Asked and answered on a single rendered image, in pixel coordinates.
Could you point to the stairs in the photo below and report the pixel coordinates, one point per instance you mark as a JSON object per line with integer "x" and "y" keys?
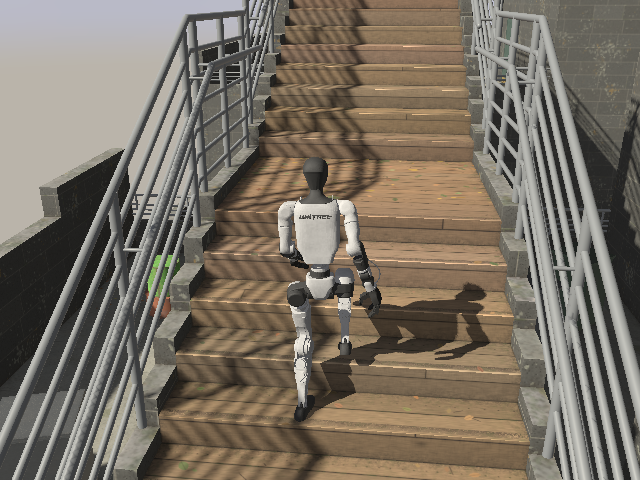
{"x": 429, "y": 391}
{"x": 370, "y": 79}

